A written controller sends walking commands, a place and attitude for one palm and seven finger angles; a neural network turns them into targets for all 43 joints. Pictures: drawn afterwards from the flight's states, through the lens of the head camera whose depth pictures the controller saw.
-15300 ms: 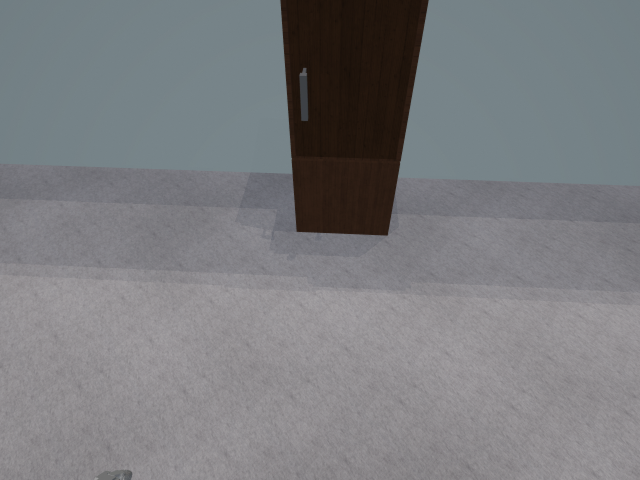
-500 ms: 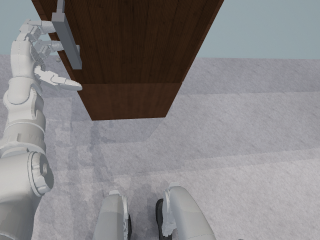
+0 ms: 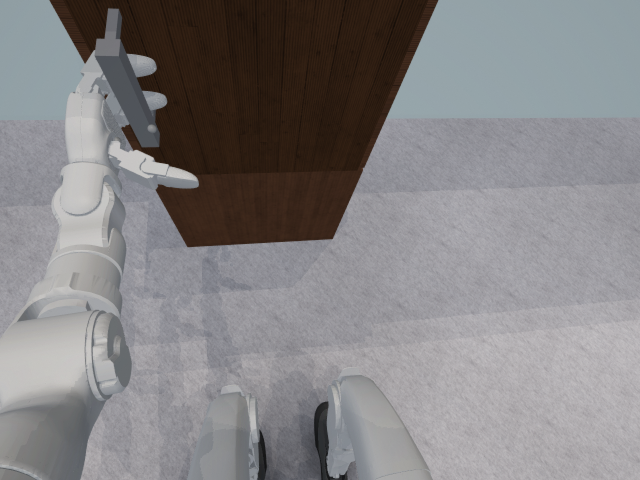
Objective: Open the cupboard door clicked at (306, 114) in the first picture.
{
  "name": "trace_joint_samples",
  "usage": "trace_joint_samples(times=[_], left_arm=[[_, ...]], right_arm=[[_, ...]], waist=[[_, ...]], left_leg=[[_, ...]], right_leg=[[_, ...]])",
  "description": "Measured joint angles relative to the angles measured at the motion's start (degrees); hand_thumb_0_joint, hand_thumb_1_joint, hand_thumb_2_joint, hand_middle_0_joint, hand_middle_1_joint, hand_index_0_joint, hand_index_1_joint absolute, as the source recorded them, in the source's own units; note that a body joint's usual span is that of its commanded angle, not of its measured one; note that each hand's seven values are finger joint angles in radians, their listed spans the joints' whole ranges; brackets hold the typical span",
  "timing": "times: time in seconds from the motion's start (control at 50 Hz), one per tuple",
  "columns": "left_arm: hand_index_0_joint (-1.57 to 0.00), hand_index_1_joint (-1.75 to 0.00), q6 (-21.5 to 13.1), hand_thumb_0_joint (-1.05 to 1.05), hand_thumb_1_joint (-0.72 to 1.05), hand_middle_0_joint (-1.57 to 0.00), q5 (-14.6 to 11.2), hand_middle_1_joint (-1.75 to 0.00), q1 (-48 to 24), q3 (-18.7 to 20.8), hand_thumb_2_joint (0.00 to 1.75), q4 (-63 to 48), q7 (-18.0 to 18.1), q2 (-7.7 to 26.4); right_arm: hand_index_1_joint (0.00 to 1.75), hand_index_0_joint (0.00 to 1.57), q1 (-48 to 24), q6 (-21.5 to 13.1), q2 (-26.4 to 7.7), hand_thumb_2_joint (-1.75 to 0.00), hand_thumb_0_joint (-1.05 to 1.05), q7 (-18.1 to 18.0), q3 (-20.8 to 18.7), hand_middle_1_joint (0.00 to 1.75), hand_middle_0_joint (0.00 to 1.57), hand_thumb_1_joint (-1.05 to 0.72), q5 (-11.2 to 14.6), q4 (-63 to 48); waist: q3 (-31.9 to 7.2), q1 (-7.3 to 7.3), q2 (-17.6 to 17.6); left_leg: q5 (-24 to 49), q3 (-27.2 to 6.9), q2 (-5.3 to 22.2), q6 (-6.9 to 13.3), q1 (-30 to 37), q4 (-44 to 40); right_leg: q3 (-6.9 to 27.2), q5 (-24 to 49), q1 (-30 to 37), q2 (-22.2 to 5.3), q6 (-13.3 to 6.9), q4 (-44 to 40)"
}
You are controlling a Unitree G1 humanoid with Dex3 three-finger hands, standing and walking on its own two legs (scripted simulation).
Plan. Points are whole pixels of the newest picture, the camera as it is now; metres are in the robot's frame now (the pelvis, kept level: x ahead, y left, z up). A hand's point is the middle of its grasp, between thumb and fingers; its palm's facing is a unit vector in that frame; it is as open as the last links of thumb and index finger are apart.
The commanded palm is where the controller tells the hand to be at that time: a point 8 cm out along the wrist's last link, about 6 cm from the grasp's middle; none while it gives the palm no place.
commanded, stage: slide the fingers in behind the handle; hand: left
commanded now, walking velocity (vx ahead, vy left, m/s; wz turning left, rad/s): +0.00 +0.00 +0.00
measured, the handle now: (133, 85) +0.57 +0.18 +0.05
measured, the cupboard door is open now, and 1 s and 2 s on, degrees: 0 0 23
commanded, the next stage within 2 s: close the thumb around the handle in 0.44 s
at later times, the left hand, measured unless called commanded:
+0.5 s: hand (148, 130) +0.52 +0.16 +0.03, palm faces +0.02 -1.00 -0.01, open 14.0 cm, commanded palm +0.50 +0.20 +0.03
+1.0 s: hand (155, 131) +0.52 +0.16 +0.03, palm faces +0.02 -1.00 -0.02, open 8.4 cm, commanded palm +0.49 +0.19 +0.03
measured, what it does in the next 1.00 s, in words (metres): stands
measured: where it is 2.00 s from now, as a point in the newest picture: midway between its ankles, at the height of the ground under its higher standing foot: (293, 478)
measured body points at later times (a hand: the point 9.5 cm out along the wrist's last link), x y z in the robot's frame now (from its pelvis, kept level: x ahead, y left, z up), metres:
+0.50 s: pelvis +0.00 +0.00 +0.00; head +0.17 +0.02 +0.41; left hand +0.51 +0.22 +0.03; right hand +0.02 -0.27 -0.11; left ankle +0.01 +0.08 -0.60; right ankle +0.04 -0.11 -0.60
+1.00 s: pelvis +0.00 +0.00 +0.00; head +0.17 +0.03 +0.42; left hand +0.51 +0.21 +0.03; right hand +0.02 -0.26 -0.11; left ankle +0.01 +0.08 -0.60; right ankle +0.04 -0.11 -0.60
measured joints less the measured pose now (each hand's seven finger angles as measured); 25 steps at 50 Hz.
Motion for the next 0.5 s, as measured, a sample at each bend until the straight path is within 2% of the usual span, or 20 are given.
trace_joint_samples(times=[0.08,0.16,0.3,0.38,0.5], left_arm=[[-0.30,-1.21,0.20,-0.01,-0.50,-0.30,0.63,-1.20,-0.13,1.00,0.30,0.64,1.11,-0.88],[-0.31,-1.21,-0.49,-0.01,-0.50,-0.30,1.45,-1.20,0.78,2.29,0.30,0.56,1.78,-0.37],[-0.30,-1.21,-0.75,-0.01,-0.50,-0.30,0.30,-1.20,1.34,2.72,0.30,0.16,0.34,0.92],[-0.30,-1.20,-0.47,-0.01,-0.50,-0.30,-0.49,-1.20,1.10,1.81,0.30,0.75,-0.58,0.88],[-0.30,-1.20,-0.50,-0.01,-0.50,-0.30,-0.54,-1.20,0.87,1.87,0.30,0.24,-0.62,0.36]], right_arm=[[0.30,0.20,-0.14,0.07,0.00,-0.90,0.00,0.03,0.10,0.30,0.21,-0.90,-0.09,-0.37],[0.30,0.20,-0.11,-0.06,0.11,-0.90,0.00,0.07,0.16,0.30,0.21,-0.90,-0.09,-1.05],[0.30,0.20,0.07,-0.25,0.18,-0.90,0.00,-0.10,0.19,0.30,0.21,-0.90,0.27,-0.86],[0.30,0.20,0.15,-0.30,-0.02,-0.90,0.00,-0.21,0.16,0.30,0.21,-0.90,0.48,-0.34],[0.30,0.20,-0.20,-0.69,-0.37,-0.90,0.00,-0.45,-0.14,0.30,0.21,-0.90,0.27,-0.12]], waist=[[-0.08,-0.32,0.01],[-0.16,-0.63,-0.02],[0.11,-0.25,-0.12],[0.13,0.21,-0.18],[-0.04,0.06,-0.24]], left_leg=[[-0.03,0.32,0.14,-0.03,0.31,-0.17],[-0.14,0.78,0.42,-0.09,0.60,-0.25],[-0.05,0.88,0.50,-0.25,0.87,-0.41],[0.11,0.63,0.30,-0.28,0.95,-0.56],[0.15,0.35,0.18,-0.25,0.38,-0.24]], right_leg=[[0.32,-0.01,0.04,0.14,-0.08,0.08],[0.78,0.00,-0.04,0.42,-0.16,0.26],[0.89,0.04,0.09,0.50,-0.30,0.28],[0.67,0.06,0.32,0.33,-0.32,0.10],[0.39,0.08,-0.03,0.21,-0.30,0.22]])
